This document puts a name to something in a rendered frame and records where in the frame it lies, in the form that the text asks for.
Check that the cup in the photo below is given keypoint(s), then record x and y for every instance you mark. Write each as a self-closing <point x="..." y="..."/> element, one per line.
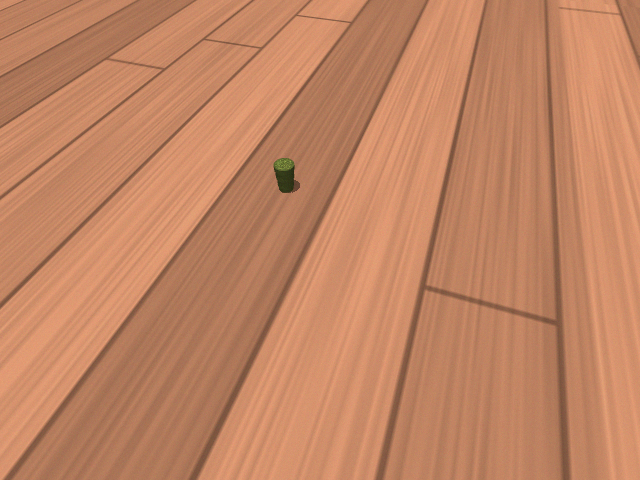
<point x="284" y="169"/>

